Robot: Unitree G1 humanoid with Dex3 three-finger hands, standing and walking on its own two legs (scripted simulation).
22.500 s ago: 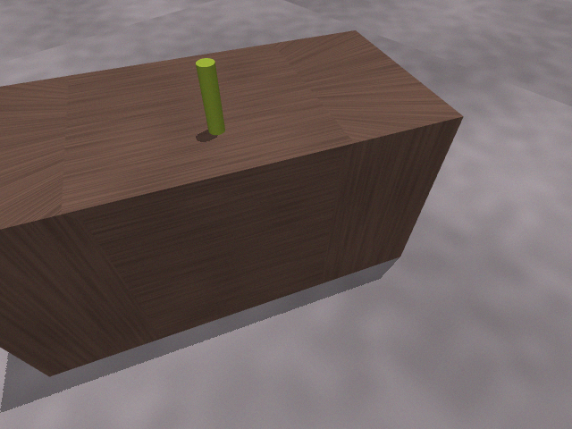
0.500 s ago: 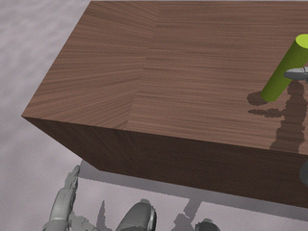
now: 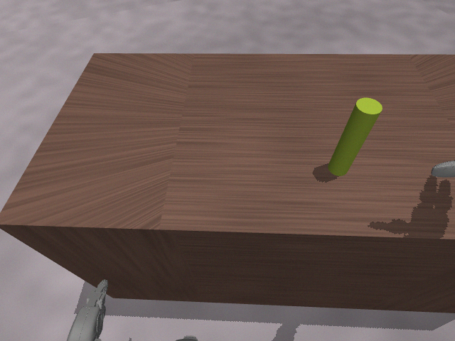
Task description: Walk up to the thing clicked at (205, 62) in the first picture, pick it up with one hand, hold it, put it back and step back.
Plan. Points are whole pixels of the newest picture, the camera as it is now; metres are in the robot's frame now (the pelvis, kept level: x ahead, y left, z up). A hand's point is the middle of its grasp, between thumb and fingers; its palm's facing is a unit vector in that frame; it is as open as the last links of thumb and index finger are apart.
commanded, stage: sink last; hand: right
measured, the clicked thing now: (351, 141) +0.49 -0.22 +0.04
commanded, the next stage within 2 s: home in 0.82 s
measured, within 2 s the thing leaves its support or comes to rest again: neither
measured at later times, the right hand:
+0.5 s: hand (450, 291) +0.19 -0.24 +0.11, palm faces +0.36 +0.85 -0.38, open 17.6 cm
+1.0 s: hand out of the picture +0.14 -0.25 +0.11, palm faces +0.40 +0.82 -0.40, open 17.5 cm
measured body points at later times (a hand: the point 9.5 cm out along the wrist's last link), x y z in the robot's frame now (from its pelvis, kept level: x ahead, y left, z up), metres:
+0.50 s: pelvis +0.00 +0.02 +0.01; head +0.00 +0.04 +0.46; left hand +0.17 +0.27 -0.06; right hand +0.16 -0.29 +0.14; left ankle +0.03 +0.14 -0.71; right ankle -0.04 -0.13 -0.71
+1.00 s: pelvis -0.03 +0.03 +0.02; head -0.03 +0.04 +0.47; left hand +0.13 +0.27 -0.06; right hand +0.12 -0.29 +0.14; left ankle +0.03 +0.14 -0.71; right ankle -0.04 -0.13 -0.71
